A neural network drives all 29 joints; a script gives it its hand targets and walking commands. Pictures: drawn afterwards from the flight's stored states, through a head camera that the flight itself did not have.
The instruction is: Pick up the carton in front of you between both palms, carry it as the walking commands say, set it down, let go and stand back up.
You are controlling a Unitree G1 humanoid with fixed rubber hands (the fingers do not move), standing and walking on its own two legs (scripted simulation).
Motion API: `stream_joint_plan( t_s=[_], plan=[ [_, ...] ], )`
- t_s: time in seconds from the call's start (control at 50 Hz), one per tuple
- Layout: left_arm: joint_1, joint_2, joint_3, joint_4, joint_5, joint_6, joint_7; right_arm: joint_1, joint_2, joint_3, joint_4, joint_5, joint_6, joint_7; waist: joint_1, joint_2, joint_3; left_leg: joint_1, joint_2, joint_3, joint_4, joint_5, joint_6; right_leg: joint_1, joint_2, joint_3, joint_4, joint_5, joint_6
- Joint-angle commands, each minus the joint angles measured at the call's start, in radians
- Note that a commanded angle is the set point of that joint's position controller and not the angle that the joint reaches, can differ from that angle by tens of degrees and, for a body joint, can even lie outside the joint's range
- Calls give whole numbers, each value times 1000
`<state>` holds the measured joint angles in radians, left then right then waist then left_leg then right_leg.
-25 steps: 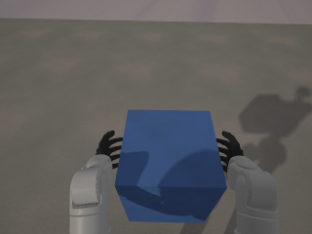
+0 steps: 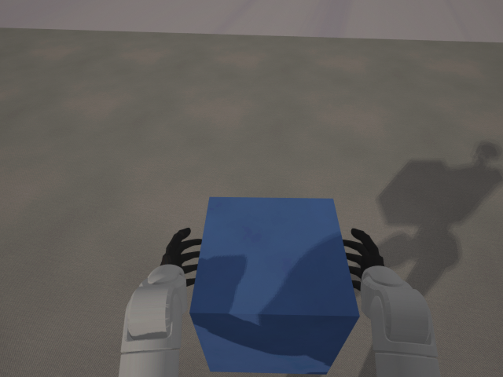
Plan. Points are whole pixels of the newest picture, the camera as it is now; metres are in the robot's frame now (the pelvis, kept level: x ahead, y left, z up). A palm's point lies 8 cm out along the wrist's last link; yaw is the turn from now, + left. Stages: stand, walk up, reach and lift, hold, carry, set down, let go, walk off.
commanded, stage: carry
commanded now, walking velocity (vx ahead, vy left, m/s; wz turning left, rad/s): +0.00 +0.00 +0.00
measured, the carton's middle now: (269, 288) +0.29 +0.00 -0.02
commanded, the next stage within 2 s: hold in 1.32 s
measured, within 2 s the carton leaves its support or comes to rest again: neither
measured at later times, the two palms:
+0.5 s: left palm (175, 284) +0.25 +0.15 +0.04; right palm (370, 285) +0.26 -0.15 +0.05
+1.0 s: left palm (178, 293) +0.24 +0.14 +0.04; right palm (377, 295) +0.24 -0.16 +0.04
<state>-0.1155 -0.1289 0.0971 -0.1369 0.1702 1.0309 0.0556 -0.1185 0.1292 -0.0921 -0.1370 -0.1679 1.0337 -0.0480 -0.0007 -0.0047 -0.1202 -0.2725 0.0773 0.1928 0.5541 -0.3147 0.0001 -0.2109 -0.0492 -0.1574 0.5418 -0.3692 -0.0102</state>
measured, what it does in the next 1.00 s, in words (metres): stands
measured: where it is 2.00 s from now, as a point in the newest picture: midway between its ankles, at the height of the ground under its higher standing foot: outside the picture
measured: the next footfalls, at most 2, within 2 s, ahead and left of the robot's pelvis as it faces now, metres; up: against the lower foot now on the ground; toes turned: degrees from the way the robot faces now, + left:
none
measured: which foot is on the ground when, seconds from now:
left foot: down 0.00-1.00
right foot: down 0.00-1.00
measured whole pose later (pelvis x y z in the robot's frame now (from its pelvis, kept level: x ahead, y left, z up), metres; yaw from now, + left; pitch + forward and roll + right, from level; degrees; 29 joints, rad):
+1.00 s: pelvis -0.05 -0.01 +0.00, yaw +0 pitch +2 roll +0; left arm -0.21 -0.14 0.17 0.17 0.24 0.74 0.03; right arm -0.21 0.14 -0.17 0.17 -0.24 0.74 -0.02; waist 0.00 0.00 -0.10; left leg -0.32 0.09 0.18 0.51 -0.22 0.00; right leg -0.26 -0.04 -0.17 0.52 -0.29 -0.03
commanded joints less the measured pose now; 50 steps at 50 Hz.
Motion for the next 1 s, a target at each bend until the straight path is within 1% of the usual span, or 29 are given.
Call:
stream_joint_plan(
  t_s=[0.0,0.12,0.24,0.3,0.34,0.4,0.44,0.48,0.56,0.68,0.98],
  plan=[
    [-441,-841,-627,-31,-308,-75,-238,-429,851,624,-24,301,-77,227,2,3,-204,113,102,-99,-48,418,9,53,-119,95,-58,489,-5],
    [-475,-815,-524,103,-223,-194,-236,-460,821,520,103,217,-195,226,1,4,-167,95,102,-108,-89,314,9,17,-116,101,-100,352,-10],
    [-550,-843,-413,265,-149,-330,-249,-540,847,411,268,144,-331,237,-2,2,-176,87,102,-111,-108,264,9,8,-116,105,-119,286,-16],
    [-587,-882,-401,311,-138,-381,-258,-578,888,399,316,134,-383,247,-2,4,-194,91,101,-113,-110,256,9,11,-116,106,-120,276,-18],
    [-597,-906,-407,321,-139,-397,-263,-590,913,406,329,135,-399,253,-1,5,-208,95,100,-114,-108,258,10,14,-116,106,-117,277,-19],
    [-588,-929,-440,302,-155,-394,-265,-580,936,437,311,151,-396,256,0,7,-225,101,100,-115,-104,272,9,18,-116,104,-111,289,-20],
    [-570,-937,-475,270,-177,-373,-265,-560,944,470,279,172,-375,257,1,7,-232,103,101,-116,-99,284,9,19,-116,103,-106,301,-19],
    [-548,-927,-487,249,-186,-349,-262,-537,933,481,258,180,-351,254,1,7,-234,102,102,-114,-95,298,9,18,-116,103,-101,317,-18],
    [-532,-901,-474,246,-179,-331,-260,-515,904,463,254,169,-332,250,0,5,-220,92,102,-113,-94,297,8,7,-116,103,-100,323,-16],
    [-558,-907,-487,227,-191,-334,-260,-540,911,477,235,179,-335,249,1,5,-208,82,102,-115,-101,268,8,-5,-115,106,-108,294,-19],
    [-545,-902,-477,238,-184,-331,-259,-534,909,474,244,177,-332,248,1,2,-213,77,100,-112,-100,256,4,-8,-115,110,-112,302,-25]
  ],
)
